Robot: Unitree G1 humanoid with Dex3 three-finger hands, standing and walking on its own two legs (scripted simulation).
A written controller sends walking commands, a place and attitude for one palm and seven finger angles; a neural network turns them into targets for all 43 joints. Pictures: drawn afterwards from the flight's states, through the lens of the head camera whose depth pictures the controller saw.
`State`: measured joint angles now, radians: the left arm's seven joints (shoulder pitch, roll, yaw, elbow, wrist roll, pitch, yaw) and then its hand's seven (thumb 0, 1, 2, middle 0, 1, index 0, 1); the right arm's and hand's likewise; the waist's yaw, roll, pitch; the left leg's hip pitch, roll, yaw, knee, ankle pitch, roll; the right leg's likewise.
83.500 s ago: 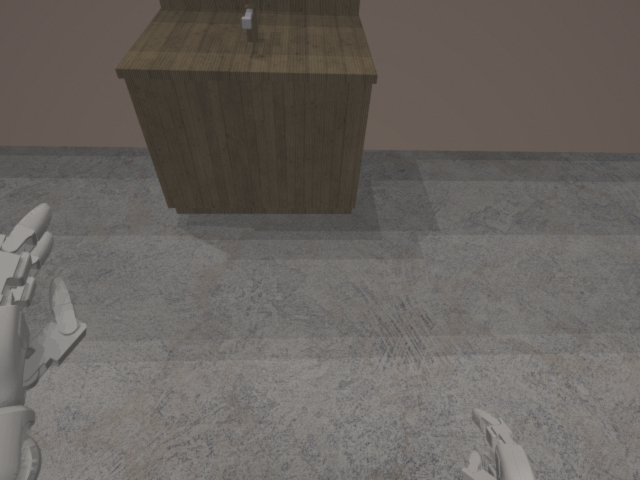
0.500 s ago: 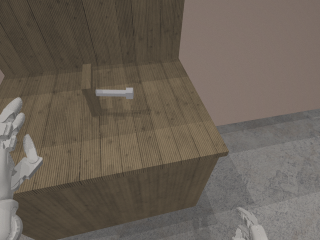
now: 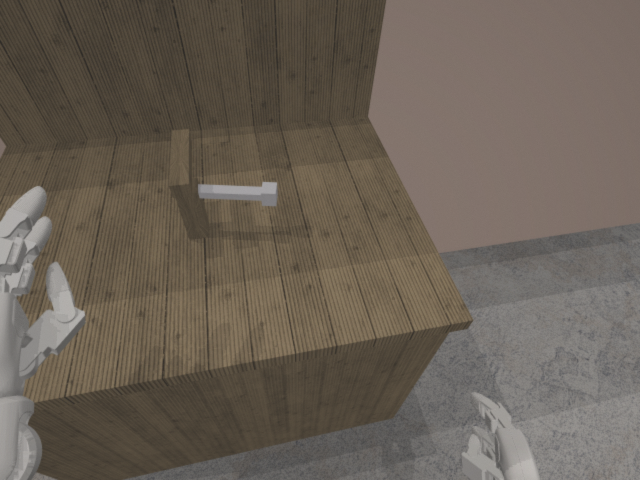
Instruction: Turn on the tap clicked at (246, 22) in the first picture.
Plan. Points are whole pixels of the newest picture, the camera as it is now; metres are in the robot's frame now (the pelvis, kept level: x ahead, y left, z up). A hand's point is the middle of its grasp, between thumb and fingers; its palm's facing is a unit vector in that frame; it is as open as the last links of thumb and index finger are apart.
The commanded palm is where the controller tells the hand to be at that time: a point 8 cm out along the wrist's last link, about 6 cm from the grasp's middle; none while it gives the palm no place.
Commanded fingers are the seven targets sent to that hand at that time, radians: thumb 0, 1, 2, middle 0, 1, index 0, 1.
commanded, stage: come to a stop and stand still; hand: left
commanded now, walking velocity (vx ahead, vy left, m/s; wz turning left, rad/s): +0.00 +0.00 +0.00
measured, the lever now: (269, 194) +0.53 +0.13 +0.03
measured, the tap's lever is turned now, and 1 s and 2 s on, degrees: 77 77 77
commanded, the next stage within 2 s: look again from close up in 0.22 s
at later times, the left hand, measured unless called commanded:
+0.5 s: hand (77, 274) +0.26 +0.26 +0.17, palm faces +0.43 -0.82 -0.37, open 7.4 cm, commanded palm +0.17 +0.27 +0.17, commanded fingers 0.00 0.90 0.90 -0.20 -0.30 -0.20 -0.30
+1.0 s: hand (55, 288) +0.24 +0.27 +0.17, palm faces +0.40 -0.85 -0.34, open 7.4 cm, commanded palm +0.16 +0.29 +0.17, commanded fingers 0.00 0.90 0.90 -0.20 -0.30 -0.20 -0.30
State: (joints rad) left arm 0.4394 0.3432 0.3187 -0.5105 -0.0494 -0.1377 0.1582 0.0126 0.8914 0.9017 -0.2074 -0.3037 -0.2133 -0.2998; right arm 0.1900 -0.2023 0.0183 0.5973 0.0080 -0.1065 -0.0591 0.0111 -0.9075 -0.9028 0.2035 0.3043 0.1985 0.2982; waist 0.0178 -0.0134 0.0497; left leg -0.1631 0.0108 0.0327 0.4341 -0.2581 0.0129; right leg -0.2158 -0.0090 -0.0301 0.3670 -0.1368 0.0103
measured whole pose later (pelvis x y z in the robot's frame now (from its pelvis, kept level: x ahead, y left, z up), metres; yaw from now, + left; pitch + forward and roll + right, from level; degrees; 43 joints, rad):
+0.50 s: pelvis +0.00 +0.00 +0.00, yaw -2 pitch +0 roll +0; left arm 0.26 0.38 0.41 -0.36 -0.05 -0.21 0.12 0.01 0.90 0.90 -0.20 -0.30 -0.21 -0.30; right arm 0.19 -0.20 0.00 0.58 0.01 -0.16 0.00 0.01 -0.91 -0.90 0.20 0.30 0.20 0.30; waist 0.04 0.00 0.10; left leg -0.18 0.02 0.06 0.46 -0.27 0.01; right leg -0.26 0.00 0.00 0.42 -0.15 0.00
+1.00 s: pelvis -0.01 +0.02 -0.01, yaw -3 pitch -2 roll +0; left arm 0.26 0.35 0.38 -0.33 -0.05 -0.27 0.09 0.01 0.90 0.90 -0.20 -0.30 -0.21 -0.30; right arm 0.19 -0.20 0.00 0.57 0.02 -0.21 0.02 0.01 -0.91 -0.90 0.20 0.30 0.20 0.30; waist 0.04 -0.01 0.09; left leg -0.18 -0.02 0.10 0.49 -0.28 0.05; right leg -0.28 -0.04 0.04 0.48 -0.17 0.03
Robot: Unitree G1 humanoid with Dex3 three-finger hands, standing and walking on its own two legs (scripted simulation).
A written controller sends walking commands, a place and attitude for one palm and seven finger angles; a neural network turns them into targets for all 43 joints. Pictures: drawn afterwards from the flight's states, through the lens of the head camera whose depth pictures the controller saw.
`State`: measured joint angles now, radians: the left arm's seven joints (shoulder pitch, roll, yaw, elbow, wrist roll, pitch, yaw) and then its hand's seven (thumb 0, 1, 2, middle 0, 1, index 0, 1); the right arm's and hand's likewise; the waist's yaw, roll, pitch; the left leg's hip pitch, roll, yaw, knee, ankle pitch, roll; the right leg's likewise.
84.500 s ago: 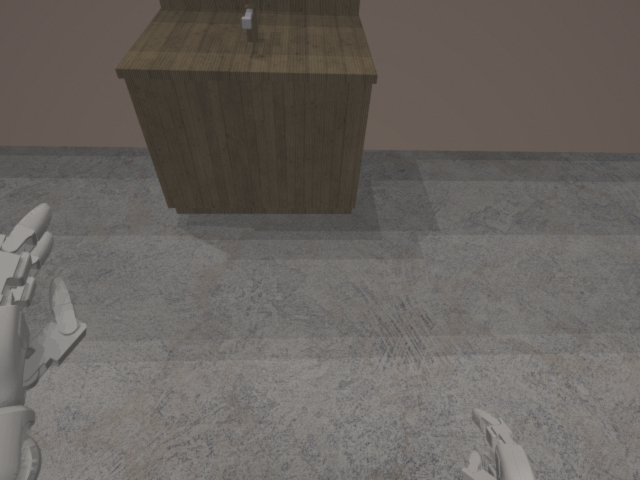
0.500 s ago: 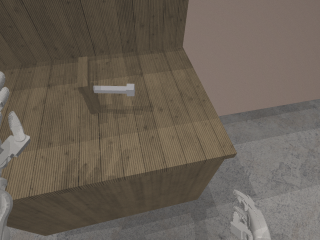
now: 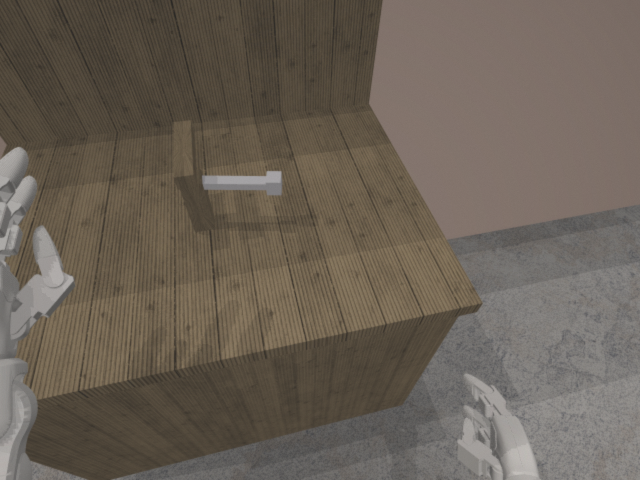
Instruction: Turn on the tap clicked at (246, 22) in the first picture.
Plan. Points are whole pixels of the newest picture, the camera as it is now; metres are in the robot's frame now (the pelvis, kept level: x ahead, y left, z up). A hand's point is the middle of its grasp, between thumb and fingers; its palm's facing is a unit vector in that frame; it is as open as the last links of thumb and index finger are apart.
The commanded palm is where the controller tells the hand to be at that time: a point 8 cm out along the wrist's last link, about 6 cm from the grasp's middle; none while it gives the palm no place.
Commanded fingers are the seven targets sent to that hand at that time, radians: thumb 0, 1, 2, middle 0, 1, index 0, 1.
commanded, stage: come to a stop and stand still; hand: left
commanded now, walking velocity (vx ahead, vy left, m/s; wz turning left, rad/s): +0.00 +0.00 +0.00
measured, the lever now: (274, 183) +0.54 +0.13 +0.03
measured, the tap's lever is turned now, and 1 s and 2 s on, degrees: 77 77 77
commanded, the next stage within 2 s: look again from close up in 0.60 s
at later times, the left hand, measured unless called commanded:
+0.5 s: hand (85, 294) +0.24 +0.25 +0.16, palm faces +0.38 -0.85 -0.36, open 7.4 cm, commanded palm +0.17 +0.28 +0.18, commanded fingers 0.00 0.90 0.90 -0.20 -0.30 -0.20 -0.30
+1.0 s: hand (72, 286) +0.24 +0.26 +0.16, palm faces +0.39 -0.85 -0.36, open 7.4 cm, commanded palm +0.18 +0.29 +0.18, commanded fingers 0.00 0.90 0.90 -0.20 -0.30 -0.20 -0.30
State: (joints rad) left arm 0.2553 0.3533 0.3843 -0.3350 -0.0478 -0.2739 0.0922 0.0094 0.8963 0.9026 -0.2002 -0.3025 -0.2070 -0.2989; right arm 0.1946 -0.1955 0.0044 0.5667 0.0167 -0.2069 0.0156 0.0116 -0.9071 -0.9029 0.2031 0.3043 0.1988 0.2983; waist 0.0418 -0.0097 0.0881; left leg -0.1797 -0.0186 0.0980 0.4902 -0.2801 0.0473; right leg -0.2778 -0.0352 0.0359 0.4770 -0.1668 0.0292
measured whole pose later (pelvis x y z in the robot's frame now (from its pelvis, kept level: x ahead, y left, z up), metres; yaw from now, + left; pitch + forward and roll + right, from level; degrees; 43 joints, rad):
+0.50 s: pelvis +0.01 +0.00 +0.00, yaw +1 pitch -1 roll -1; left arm 0.39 0.35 0.35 -0.42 -0.04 -0.25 0.10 0.01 0.89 0.90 -0.21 -0.30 -0.21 -0.30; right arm 0.19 -0.20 0.00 0.57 0.02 -0.17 -0.03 0.01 -0.91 -0.90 0.20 0.30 0.20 0.30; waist 0.02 -0.03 0.08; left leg -0.16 -0.01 0.08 0.46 -0.29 0.04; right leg -0.24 -0.03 0.02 0.40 -0.15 0.04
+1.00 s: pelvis +0.02 +0.01 +0.00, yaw +1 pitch -1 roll -1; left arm 0.42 0.37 0.37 -0.49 -0.05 -0.23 0.10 0.01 0.89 0.90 -0.21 -0.30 -0.21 -0.30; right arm 0.18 -0.18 0.01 0.56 0.01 -0.13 -0.03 0.01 -0.91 -0.90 0.20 0.30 0.20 0.30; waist 0.02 -0.04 0.09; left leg -0.15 -0.01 0.07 0.46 -0.30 0.05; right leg -0.21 -0.03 0.01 0.38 -0.16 0.05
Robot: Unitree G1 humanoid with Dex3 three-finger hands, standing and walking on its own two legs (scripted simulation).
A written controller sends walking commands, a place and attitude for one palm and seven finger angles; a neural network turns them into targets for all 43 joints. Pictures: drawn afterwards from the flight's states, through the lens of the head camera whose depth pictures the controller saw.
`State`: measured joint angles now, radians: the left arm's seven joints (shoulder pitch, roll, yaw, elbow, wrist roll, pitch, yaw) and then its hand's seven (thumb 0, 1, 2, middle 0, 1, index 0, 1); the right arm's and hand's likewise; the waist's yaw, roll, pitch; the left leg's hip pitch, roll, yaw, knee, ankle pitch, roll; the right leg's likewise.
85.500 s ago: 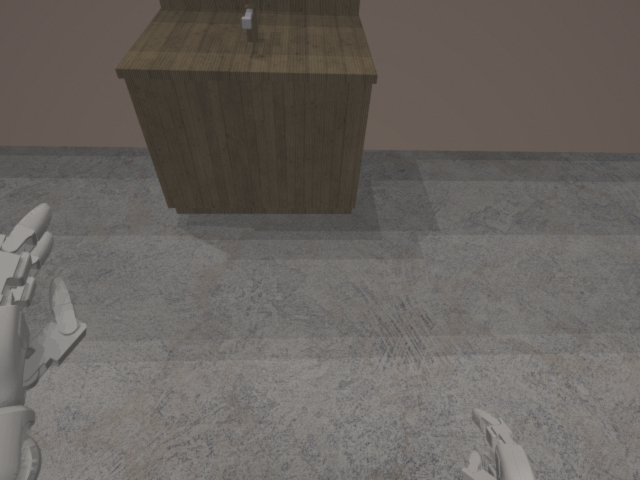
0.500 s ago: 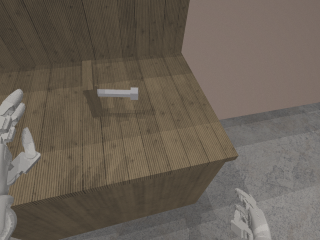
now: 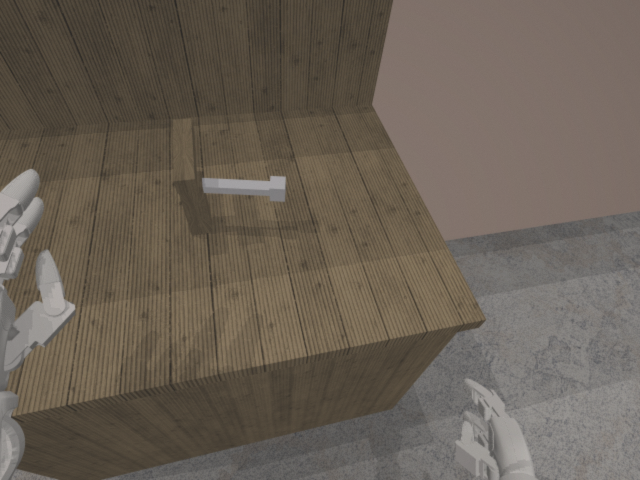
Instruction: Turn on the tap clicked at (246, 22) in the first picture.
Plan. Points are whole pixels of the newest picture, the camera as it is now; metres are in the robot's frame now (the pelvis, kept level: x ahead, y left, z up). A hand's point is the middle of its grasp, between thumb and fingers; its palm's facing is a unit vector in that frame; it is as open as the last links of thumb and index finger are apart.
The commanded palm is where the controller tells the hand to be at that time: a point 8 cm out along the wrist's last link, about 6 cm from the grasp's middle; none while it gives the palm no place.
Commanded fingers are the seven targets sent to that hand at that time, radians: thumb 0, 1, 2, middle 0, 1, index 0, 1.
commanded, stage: come to a stop and stand still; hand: left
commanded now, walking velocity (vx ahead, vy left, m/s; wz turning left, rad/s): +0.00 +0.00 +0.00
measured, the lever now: (277, 188) +0.51 +0.11 +0.03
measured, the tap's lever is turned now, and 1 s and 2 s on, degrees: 77 77 77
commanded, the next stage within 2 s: look again from close up in 1.36 s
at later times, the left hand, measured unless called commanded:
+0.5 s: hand (92, 339) +0.20 +0.22 +0.15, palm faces +0.33 -0.86 -0.40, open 7.4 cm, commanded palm +0.14 +0.25 +0.17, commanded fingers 0.00 0.90 0.90 -0.20 -0.30 -0.20 -0.30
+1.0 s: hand (82, 315) +0.21 +0.23 +0.16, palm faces +0.36 -0.85 -0.38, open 7.4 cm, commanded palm +0.15 +0.26 +0.17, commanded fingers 0.00 0.90 0.90 -0.20 -0.30 -0.20 -0.30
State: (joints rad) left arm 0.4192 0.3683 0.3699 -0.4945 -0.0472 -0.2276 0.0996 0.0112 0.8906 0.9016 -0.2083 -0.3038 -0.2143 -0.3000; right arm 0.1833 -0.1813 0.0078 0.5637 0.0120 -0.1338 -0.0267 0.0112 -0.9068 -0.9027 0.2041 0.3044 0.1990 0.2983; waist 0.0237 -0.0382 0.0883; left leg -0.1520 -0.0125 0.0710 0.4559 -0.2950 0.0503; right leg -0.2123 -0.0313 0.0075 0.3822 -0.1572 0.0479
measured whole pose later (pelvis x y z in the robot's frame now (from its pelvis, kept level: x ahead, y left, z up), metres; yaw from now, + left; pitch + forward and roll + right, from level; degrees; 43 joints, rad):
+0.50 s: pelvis -0.02 -0.02 +0.00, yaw -1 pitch -2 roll +0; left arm 0.42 0.39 0.36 -0.38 -0.06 -0.25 0.08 0.01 0.88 0.90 -0.22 -0.30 -0.22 -0.30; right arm 0.23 -0.18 0.01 0.57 0.02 -0.15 -0.02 0.01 -0.91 -0.90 0.20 0.30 0.20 0.30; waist 0.01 -0.02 0.06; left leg -0.17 0.01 0.09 0.49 -0.28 0.02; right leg -0.26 -0.02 -0.02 0.47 -0.17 0.01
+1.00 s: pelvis -0.01 -0.01 +0.00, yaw -1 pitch -1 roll -1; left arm 0.40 0.37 0.37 -0.47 -0.04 -0.25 0.10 0.01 0.89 0.90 -0.21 -0.30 -0.22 -0.30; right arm 0.23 -0.19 0.01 0.58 0.01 -0.18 -0.02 0.01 -0.91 -0.90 0.20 0.30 0.20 0.30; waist 0.02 -0.04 0.08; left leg -0.17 0.01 0.08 0.45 -0.27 0.03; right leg -0.24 -0.02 -0.01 0.38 -0.13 0.02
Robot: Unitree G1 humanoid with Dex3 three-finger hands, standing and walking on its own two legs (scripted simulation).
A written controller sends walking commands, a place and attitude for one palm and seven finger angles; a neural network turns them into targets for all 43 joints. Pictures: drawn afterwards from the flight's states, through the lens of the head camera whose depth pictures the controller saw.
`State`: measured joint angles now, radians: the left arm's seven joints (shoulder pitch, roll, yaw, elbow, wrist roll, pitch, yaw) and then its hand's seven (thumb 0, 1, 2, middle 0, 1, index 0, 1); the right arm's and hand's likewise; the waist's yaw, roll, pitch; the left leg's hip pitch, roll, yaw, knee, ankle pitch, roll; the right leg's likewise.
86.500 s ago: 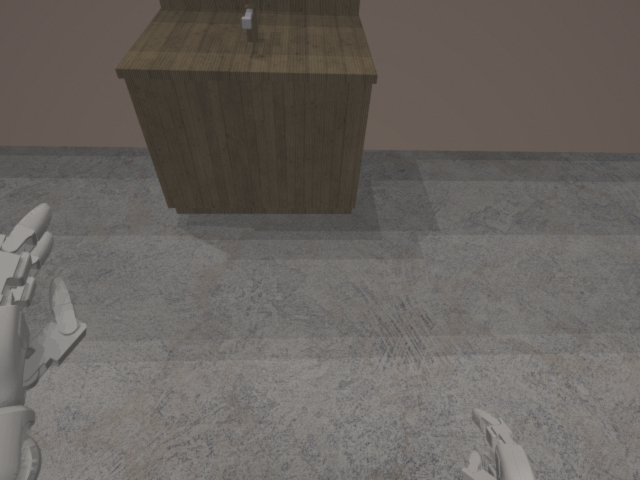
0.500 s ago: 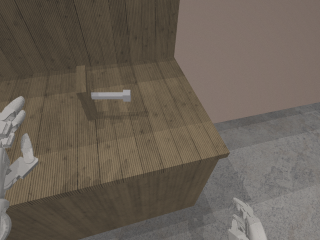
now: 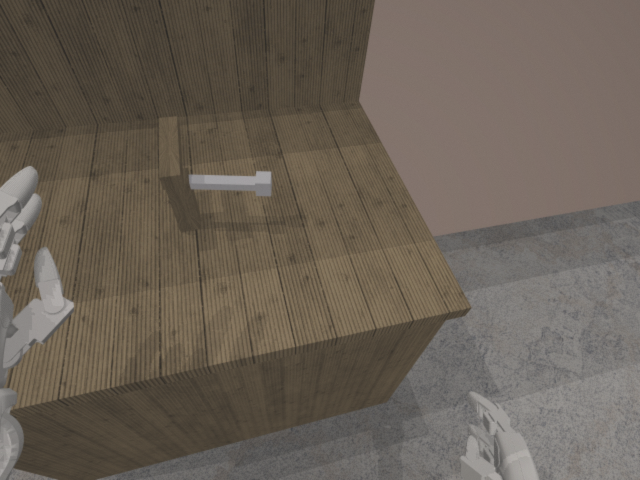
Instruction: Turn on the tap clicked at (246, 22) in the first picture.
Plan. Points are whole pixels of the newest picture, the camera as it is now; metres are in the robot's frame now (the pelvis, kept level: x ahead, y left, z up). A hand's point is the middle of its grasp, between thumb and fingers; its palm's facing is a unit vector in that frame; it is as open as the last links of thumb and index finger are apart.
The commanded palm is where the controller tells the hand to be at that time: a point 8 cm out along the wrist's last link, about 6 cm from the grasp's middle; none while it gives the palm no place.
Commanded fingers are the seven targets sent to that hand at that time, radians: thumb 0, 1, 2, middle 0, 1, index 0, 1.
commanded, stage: come to a stop and stand still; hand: left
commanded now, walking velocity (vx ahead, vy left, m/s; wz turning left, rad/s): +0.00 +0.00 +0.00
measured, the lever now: (263, 183) +0.53 +0.14 +0.03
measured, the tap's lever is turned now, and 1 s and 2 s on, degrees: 77 77 77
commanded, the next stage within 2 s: look again from close up in 0.36 s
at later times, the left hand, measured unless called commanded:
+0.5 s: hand (47, 292) +0.23 +0.27 +0.16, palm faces +0.39 -0.85 -0.36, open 7.4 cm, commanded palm +0.17 +0.30 +0.17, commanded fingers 0.00 0.90 0.90 -0.20 -0.30 -0.20 -0.30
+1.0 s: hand (23, 264) +0.24 +0.28 +0.19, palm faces +0.42 -0.84 -0.34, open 7.4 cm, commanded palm +0.16 +0.29 +0.17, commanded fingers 0.00 0.90 0.90 -0.20 -0.30 -0.20 -0.30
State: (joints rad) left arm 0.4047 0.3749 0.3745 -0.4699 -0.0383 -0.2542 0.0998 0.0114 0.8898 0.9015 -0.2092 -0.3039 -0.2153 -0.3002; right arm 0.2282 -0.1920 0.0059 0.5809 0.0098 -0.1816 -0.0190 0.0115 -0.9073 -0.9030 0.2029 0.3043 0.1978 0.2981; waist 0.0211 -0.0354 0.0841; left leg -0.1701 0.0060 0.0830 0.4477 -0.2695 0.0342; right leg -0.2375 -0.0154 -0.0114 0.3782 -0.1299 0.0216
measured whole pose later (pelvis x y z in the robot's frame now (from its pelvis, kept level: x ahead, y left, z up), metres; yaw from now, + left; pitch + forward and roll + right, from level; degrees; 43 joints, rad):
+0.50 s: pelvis +0.02 +0.02 +0.00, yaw +0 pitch -1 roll -1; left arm 0.42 0.38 0.37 -0.51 -0.05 -0.23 0.10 0.01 0.89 0.90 -0.21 -0.30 -0.21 -0.30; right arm 0.18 -0.18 0.01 0.55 0.01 -0.13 -0.02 0.01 -0.91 -0.90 0.20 0.30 0.20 0.30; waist 0.03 -0.04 0.08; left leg -0.14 -0.01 0.08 0.45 -0.30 0.05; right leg -0.21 -0.04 -0.01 0.38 -0.16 0.05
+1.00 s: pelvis +0.01 -0.01 +0.00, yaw +3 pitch +0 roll +0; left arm 0.14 0.44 0.47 -0.35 -0.15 0.13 -0.06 0.01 0.90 0.90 -0.20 -0.30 -0.21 -0.30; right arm 0.21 -0.25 0.02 0.64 0.03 -0.13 0.00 0.01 -0.91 -0.90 0.21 0.30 0.20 0.30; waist 0.05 0.02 0.00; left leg -0.19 -0.01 0.04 0.48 -0.28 0.02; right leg -0.26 -0.02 -0.01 0.48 -0.21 0.01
